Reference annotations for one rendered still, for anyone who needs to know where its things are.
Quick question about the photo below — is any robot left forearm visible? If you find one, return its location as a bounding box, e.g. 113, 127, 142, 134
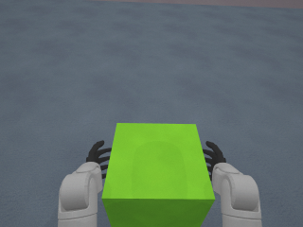
58, 162, 103, 227

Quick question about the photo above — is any robot right forearm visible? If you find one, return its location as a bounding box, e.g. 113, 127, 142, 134
212, 163, 262, 227

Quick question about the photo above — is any left robot hand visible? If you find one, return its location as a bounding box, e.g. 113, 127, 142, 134
85, 140, 112, 179

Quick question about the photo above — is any right robot hand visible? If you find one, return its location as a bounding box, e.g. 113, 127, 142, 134
203, 141, 226, 182

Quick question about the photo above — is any carton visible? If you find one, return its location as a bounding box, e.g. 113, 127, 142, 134
101, 123, 216, 227

